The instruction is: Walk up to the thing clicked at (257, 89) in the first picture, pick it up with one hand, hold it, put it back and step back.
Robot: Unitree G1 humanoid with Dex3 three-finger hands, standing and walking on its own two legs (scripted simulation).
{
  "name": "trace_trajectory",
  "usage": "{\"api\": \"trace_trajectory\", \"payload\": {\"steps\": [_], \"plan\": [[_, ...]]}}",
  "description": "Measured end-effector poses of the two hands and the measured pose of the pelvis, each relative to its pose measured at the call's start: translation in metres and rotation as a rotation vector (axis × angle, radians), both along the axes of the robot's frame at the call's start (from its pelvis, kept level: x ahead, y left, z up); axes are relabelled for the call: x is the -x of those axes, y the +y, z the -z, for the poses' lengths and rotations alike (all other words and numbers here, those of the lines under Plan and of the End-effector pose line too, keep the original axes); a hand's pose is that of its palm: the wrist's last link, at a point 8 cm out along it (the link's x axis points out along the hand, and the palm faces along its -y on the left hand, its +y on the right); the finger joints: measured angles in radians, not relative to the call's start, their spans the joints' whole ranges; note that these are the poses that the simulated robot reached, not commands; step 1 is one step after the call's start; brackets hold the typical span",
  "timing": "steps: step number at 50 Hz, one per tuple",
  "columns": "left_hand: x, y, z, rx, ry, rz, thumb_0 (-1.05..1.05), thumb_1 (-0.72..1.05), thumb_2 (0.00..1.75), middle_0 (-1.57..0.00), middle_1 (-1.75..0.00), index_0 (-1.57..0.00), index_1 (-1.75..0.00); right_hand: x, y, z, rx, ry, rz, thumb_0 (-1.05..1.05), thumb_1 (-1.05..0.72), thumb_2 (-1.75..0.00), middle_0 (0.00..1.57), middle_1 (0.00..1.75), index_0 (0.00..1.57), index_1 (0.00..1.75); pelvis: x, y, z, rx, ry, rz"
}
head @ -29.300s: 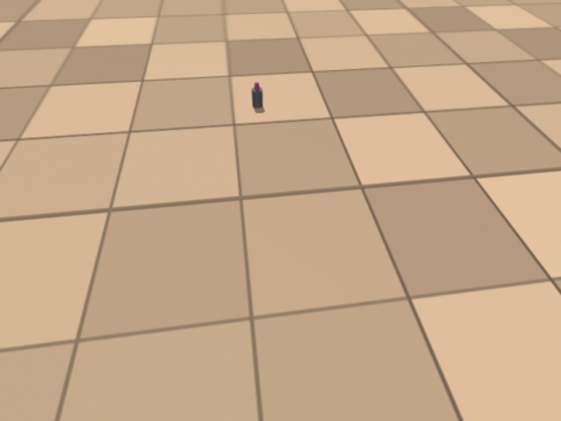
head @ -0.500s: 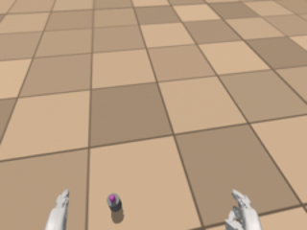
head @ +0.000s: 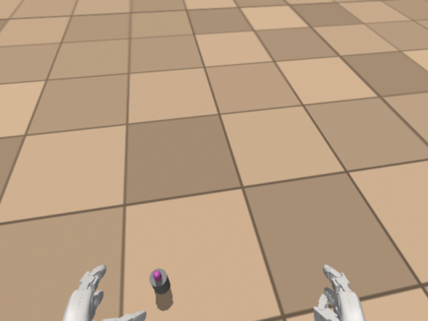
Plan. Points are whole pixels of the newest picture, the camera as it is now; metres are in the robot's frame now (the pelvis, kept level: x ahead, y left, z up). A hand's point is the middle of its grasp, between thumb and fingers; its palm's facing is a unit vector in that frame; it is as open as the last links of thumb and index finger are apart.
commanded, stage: stand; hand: left
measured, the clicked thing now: (159, 279) +0.38 +0.21 -0.64
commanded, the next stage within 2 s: none
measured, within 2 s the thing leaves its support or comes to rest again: neither
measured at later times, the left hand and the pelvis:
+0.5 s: hand out of the picture +0.06 +0.26 -0.11, palm faces +0.01 -0.94 -0.35, open 7.4 cm; pelvis +0.00 +0.01 +0.05, yaw +0 degrees
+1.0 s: hand out of the picture +0.02 +0.25 -0.11, palm faces +0.01 -0.94 -0.35, open 7.4 cm; pelvis -0.02 +0.00 +0.06, yaw +0 degrees
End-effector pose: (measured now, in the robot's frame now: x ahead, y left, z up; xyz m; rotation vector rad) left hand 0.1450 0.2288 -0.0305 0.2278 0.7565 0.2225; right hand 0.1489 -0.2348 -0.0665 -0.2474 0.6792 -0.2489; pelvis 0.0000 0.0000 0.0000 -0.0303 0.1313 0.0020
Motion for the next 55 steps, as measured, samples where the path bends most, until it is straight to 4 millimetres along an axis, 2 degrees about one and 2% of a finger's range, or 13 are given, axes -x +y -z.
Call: {"api": "trace_trajectory", "payload": {"steps": [3,6,11,16,22,29,36,46,55], "plan": [[-0.002,0.008,0.015,-0.037,0.013,0.080,-0.01,0.24,0.71,-0.19,-0.27,-0.19,-0.27,0.003,-0.003,0.010,0.038,0.121,-0.104,0.01,-0.90,-0.90,0.21,0.30,0.20,0.30,0.003,0.000,-0.004,-0.014,-0.044,-0.002],[0.004,0.022,0.031,-0.040,0.082,0.111,0.00,0.46,0.79,-0.20,-0.28,-0.20,-0.28,0.013,-0.013,0.016,0.035,0.249,-0.135,0.01,-0.90,-0.90,0.21,0.30,0.20,0.30,0.004,0.000,-0.009,-0.027,-0.074,-0.003],[0.029,0.048,0.045,-0.042,0.205,0.067,0.00,0.71,0.86,-0.20,-0.29,-0.20,-0.29,0.035,-0.032,0.013,0.032,0.350,-0.085,0.01,-0.90,-0.90,0.21,0.30,0.20,0.30,0.001,0.004,-0.019,-0.031,-0.106,-0.001],[0.057,0.066,0.049,-0.047,0.324,0.018,0.00,0.83,0.88,-0.20,-0.30,-0.20,-0.29,0.056,-0.042,0.008,0.037,0.430,-0.037,0.01,-0.90,-0.90,0.21,0.30,0.20,0.30,-0.002,0.008,-0.029,-0.030,-0.130,0.000],[0.084,0.074,0.047,-0.042,0.419,-0.026,0.01,0.89,0.89,-0.20,-0.30,-0.20,-0.30,0.076,-0.038,0.007,0.018,0.501,-0.010,0.01,-0.90,-0.90,0.20,0.30,0.20,0.30,-0.003,0.012,-0.040,-0.030,-0.161,0.000],[0.102,0.074,0.042,-0.033,0.467,-0.048,0.01,0.90,0.90,-0.20,-0.30,-0.20,-0.30,0.086,-0.029,0.007,-0.018,0.530,-0.009,0.01,-0.90,-0.90,0.20,0.30,0.20,0.30,0.003,0.014,-0.050,-0.034,-0.193,-0.002],[0.113,0.073,0.037,-0.030,0.481,-0.054,0.01,0.90,0.90,-0.20,-0.30,-0.20,-0.30,0.094,-0.028,0.006,-0.037,0.536,-0.008,0.01,-0.90,-0.90,0.21,0.30,0.20,0.30,0.012,0.012,-0.054,-0.036,-0.206,-0.005],[0.129,0.070,0.036,-0.034,0.521,-0.062,0.00,0.90,0.90,-0.20,-0.30,-0.20,-0.30,0.110,-0.043,0.005,-0.032,0.577,0.012,0.01,-0.90,-0.90,0.21,0.30,0.20,0.30,0.018,0.006,-0.056,-0.033,-0.201,-0.006],[0.128,0.065,0.037,-0.028,0.532,-0.059,0.00,0.90,0.90,-0.20,-0.30,-0.20,-0.30,0.118,-0.052,0.004,-0.022,0.601,0.024,0.01,-0.90,-0.90,0.20,0.30,0.20,0.30,0.018,0.002,-0.057,-0.031,-0.198,-0.003]]}}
